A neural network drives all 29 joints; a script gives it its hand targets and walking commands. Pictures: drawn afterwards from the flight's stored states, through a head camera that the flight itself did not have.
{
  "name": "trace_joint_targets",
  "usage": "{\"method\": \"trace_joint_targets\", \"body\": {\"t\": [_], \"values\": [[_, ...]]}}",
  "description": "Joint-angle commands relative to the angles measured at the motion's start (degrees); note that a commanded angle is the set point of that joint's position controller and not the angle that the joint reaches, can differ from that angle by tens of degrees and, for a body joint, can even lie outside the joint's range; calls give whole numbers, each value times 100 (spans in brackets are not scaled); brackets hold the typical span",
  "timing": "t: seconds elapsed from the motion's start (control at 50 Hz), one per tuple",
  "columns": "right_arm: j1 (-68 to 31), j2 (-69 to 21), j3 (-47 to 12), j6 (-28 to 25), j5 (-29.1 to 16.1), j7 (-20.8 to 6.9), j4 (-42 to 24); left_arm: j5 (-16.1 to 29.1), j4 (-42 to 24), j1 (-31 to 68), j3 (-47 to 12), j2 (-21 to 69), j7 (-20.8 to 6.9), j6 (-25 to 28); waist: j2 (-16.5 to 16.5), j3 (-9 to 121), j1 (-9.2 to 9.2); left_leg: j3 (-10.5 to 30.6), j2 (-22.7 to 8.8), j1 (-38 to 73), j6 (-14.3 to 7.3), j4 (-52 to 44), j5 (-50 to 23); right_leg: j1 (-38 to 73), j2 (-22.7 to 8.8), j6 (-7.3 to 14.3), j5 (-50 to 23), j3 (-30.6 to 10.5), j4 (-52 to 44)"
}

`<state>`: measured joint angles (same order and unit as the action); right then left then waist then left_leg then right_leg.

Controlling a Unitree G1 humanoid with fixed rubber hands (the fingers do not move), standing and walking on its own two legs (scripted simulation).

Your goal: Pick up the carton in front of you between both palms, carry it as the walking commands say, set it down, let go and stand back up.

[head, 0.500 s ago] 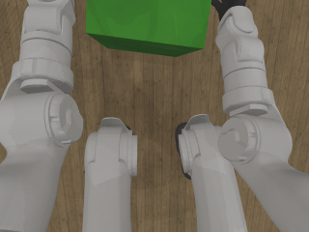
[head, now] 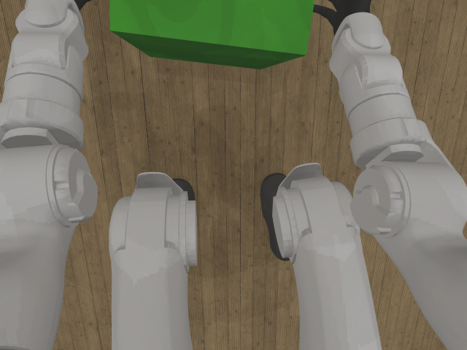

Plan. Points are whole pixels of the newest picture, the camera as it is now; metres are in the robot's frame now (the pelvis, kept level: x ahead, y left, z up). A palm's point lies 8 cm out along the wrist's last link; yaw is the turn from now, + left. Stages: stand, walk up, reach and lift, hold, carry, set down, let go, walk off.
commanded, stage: set down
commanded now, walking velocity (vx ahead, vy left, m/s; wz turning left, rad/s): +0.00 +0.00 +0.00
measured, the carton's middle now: out of the picture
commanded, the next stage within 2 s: let go in 1.16 s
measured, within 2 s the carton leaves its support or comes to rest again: neither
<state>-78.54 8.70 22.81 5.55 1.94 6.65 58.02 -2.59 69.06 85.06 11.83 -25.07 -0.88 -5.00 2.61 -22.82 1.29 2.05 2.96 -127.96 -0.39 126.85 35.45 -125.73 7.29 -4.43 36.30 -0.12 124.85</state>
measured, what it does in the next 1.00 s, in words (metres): rises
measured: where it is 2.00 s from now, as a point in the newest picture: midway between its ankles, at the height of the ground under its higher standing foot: (230, 235)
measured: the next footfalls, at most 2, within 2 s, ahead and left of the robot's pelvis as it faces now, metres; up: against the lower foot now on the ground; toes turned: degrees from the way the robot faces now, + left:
none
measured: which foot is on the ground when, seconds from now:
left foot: down 0.00-1.00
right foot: down 0.00-1.00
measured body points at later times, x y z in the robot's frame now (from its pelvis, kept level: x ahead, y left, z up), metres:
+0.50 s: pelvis -0.01 +0.00 +0.06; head +0.33 +0.04 +0.34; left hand +0.58 +0.23 -0.06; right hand +0.55 -0.15 -0.06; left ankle +0.09 +0.11 -0.34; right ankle +0.10 -0.12 -0.34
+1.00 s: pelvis +0.01 +0.01 +0.19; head +0.34 +0.04 +0.50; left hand +0.58 +0.25 +0.09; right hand +0.55 -0.15 +0.09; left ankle +0.09 +0.11 -0.34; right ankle +0.10 -0.12 -0.34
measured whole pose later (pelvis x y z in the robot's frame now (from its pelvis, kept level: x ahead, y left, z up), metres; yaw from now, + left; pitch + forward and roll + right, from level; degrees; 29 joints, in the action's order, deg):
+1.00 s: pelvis +0.01 +0.01 +0.19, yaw +1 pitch +46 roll -4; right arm -65.8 7.8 18.5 13.8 -3.4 9.6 40.7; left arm 1.2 58.3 77.3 10.3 -27.3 -4.8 -12.8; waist 0.0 0.1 3.3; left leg 2.4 2.8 -106.2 -1.2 85.0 25.0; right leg -104.2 3.4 -2.1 25.3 -0.7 83.0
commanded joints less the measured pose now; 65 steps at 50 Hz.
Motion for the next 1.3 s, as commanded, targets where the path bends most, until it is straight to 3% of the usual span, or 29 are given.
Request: {"method": "trace_joint_targets", "body": {"t": [0.0, 0.06, 0.1, 0.16, 0.24, 0.36, 0.52, 0.74, 0.86, 0.98, 1.16, 1.28], "values": [[-1602, 916, -1024, -391, -1261, 255, -810, 1443, -1370, 2580, -1222, -1113, 201, 480, -951, 7311, 148, 244, -269, 4187, 23, -482, -3487, 2362, -291, 74, -2954, 294, -367], [-1650, 839, -1439, -204, -1773, 293, -529, 1698, -869, 2308, -1452, -1195, 123, 254, -933, 7346, -32, 150, -321, 4324, -13, -693, -2817, 2536, -306, 122, -2416, 351, -510], [-1631, 856, -1458, -79, -1863, 357, -540, 1729, -715, 2207, -1410, -1385, 84, 123, -834, 7280, -127, 33, -338, 4146, -35, -846, -2253, 2860, -299, 111, -2063, 377, -629], [-1637, 1108, -1223, 35, -1650, 498, -826, 1646, -567, 2088, -1339, -1484, 72, -47, -814, 7639, 0, -27, -303, 4327, -54, -1026, -1923, 3190, -297, 126, -1876, 497, -827], [-1632, 1267, -873, 198, -1297, 720, -1675, 1495, -1244, 2243, -1179, -1587, 146, -256, -918, 9012, 133, -122, -171, 5137, -48, -1343, -2192, 3829, -209, 194, -2071, 646, -1137], [-1092, 738, -612, 451, -871, 605, -1251, 1049, -786, 1810, -811, -1048, -3, -439, -852, 7281, 230, -93, -110, 4196, -78, -2134, -1670, 3030, -169, 221, -1590, 624, -1875], [-508, 482, -382, 308, -607, 351, -1217, 557, -876, 1259, -298, -894, -111, -293, -932, 7650, 157, -70, -59, 4506, 0, -2756, -2460, 2830, -161, 123, -2169, 559, -2524], [-405, 691, -510, 703, -713, 422, -2649, 569, -2054, 1300, -275, -1133, -222, -704, -1102, 9190, 173, -140, 35, 6469, 26, -3971, -2970, 3992, -110, 118, -2318, 655, -3847], [-38, 531, -470, 767, -630, 337, -2469, 497, -1862, 1012, -184, -976, -354, -734, -1117, 8797, 234, -114, 31, 6797, 64, -4656, -3121, 4264, -169, 83, -2447, 547, -4568], [439, 287, -258, 616, -303, 190, -2217, 144, -1462, 422, 169, -755, -487, -546, -917, 8173, 239, -83, 42, 6741, 76, -5430, -3384, 4708, -200, 23, -2829, 423, -5327], [979, 56, -194, 409, 10, 52, -2417, -181, -1720, -128, 489, -560, -531, -322, -821, 8184, 148, -24, 40, 7647, 80, -6414, -4019, 5665, -249, 1, -3345, 320, -6356], [2339, 171, -409, 241, 340, -213, -2811, -477, -2350, -1532, 623, -63, -304, -267, -890, 8779, 23, 57, 16, 9260, 170, -6939, -5045, 6187, -250, 69, -3698, 341, -6945]]}}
